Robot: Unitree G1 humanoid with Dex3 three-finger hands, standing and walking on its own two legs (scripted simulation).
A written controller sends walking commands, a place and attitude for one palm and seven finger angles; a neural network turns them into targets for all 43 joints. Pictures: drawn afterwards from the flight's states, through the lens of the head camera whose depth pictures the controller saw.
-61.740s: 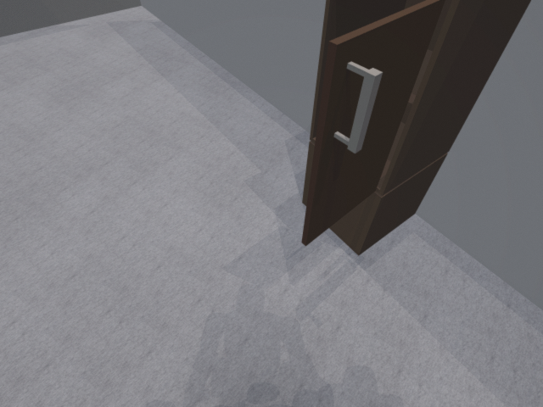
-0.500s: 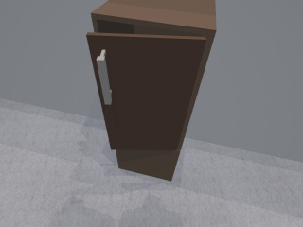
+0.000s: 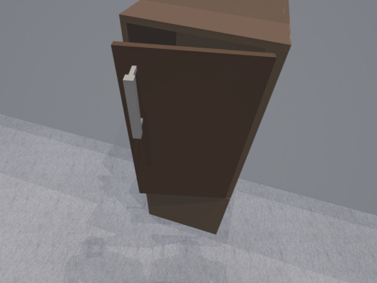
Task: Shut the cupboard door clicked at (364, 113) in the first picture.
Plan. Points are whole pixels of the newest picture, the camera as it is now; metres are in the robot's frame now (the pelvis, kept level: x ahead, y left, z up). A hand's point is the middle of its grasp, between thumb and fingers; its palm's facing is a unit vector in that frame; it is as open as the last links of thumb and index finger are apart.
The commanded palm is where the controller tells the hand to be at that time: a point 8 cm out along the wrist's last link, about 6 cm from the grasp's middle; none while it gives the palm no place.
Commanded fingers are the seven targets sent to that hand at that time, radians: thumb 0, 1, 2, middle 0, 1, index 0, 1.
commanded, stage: come to a stop and stand still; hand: left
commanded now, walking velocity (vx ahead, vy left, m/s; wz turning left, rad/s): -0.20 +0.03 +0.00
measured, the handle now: (135, 104) +0.46 +0.17 +0.13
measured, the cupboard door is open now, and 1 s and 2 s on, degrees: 14 14 14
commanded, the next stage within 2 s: look again from close up in 1.12 s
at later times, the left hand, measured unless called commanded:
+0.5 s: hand out of the picture +0.03 +0.19 -0.16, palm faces +0.01 -0.97 -0.25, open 7.4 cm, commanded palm none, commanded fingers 0.00 0.90 0.90 -0.20 -0.30 -0.20 -0.30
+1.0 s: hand out of the picture -0.14 +0.17 -0.16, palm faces +0.05 -0.99 -0.13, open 7.4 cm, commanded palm none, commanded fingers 0.00 0.90 0.90 -0.20 -0.30 -0.20 -0.30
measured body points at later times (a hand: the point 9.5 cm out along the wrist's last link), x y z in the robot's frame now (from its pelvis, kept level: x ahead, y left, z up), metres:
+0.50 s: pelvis -0.02 +0.00 +0.00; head -0.01 +0.00 +0.45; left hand +0.03 +0.24 -0.14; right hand +0.02 -0.24 -0.15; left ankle +0.01 +0.11 -0.73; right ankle -0.08 -0.12 -0.73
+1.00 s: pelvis -0.07 +0.01 +0.01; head -0.06 +0.03 +0.46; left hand -0.14 +0.22 -0.15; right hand -0.10 -0.20 -0.14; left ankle +0.01 +0.11 -0.73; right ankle -0.08 -0.12 -0.73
